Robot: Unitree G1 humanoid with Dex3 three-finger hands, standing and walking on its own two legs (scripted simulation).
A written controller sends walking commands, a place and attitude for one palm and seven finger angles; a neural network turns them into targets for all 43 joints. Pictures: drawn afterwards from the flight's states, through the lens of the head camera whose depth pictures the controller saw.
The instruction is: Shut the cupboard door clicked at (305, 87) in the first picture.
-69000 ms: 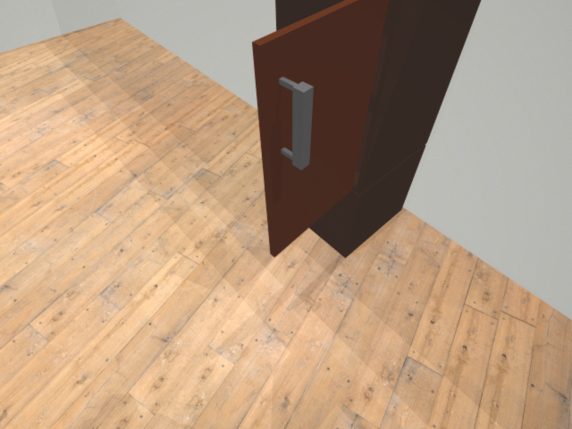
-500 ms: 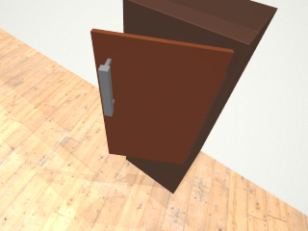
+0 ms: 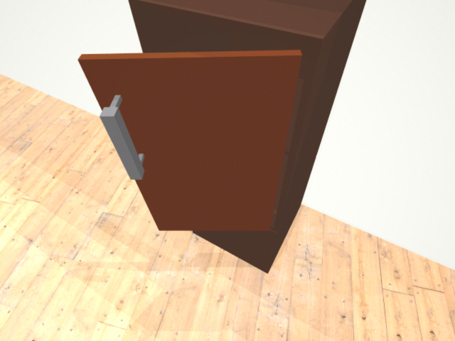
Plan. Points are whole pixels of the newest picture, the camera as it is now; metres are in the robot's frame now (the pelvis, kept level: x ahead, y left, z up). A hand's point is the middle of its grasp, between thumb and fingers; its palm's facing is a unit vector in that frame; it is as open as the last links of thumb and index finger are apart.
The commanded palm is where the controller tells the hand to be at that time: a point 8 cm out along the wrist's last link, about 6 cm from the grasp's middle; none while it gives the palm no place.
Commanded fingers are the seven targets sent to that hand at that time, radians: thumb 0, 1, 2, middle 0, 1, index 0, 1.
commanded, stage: look again from close up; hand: left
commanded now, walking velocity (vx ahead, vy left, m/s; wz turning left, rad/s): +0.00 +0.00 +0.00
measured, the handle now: (127, 139) +0.46 +0.21 +0.10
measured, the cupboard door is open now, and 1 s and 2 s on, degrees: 29 29 29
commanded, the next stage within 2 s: raise the hand and make a fist in 0.34 s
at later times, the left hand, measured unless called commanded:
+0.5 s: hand out of the picture +0.05 +0.14 -0.15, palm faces +0.14 -0.97 -0.22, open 7.3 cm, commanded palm +0.11 +0.18 -0.06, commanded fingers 0.00 0.90 0.90 -0.25 -0.36 -0.25 -0.36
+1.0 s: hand out of the picture +0.12 +0.17 -0.01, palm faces +0.13 -0.99 -0.04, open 5.5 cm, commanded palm +0.12 +0.20 +0.00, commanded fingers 0.00 0.90 0.90 -0.71 -0.86 -0.71 -0.86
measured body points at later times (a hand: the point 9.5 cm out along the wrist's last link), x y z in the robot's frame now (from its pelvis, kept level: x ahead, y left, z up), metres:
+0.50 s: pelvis +0.02 -0.04 +0.00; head +0.05 -0.04 +0.45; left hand +0.04 +0.19 -0.13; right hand +0.05 -0.27 -0.15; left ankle +0.00 +0.09 -0.73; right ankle -0.02 -0.12 -0.73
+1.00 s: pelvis -0.05 -0.02 -0.08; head -0.01 -0.01 +0.37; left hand +0.10 +0.23 +0.00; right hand +0.19 -0.24 -0.11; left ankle +0.00 +0.11 -0.73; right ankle -0.02 -0.12 -0.73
